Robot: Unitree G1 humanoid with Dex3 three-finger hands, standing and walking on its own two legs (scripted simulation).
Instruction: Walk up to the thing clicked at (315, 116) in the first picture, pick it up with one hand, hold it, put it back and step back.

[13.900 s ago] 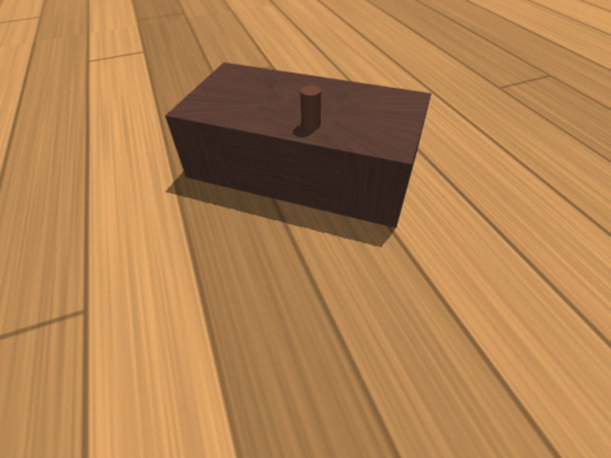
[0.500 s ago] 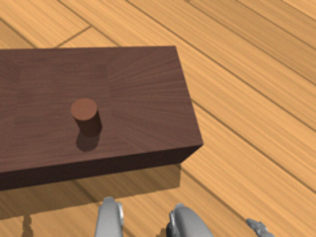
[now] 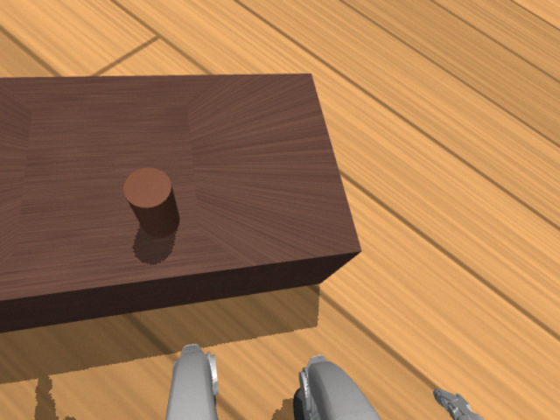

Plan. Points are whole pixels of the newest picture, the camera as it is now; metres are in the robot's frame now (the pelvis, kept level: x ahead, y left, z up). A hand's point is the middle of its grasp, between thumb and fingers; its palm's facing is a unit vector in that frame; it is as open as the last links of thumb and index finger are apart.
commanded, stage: go down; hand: left
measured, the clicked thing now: (154, 205) +0.51 +0.19 -0.23
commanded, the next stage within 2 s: approach in 0.86 s
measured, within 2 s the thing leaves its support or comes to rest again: neither
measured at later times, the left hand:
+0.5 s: hand out of the picture +0.42 +0.40 +0.07, palm faces +0.23 -0.97 -0.01, open 16.9 cm
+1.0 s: hand out of the picture +0.42 +0.40 +0.07, palm faces +0.23 -0.97 -0.01, open 17.0 cm
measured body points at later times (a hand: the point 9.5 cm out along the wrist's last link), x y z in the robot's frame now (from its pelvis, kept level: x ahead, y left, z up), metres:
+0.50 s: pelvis +0.00 +0.00 -0.01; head +0.15 +0.06 +0.41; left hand +0.41 +0.45 +0.07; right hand +0.07 -0.28 -0.10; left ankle +0.06 +0.12 -0.63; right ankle -0.02 -0.17 -0.63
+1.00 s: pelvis +0.00 +0.00 -0.01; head +0.15 +0.06 +0.41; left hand +0.40 +0.45 +0.08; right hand +0.07 -0.28 -0.10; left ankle +0.06 +0.12 -0.63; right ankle -0.02 -0.17 -0.63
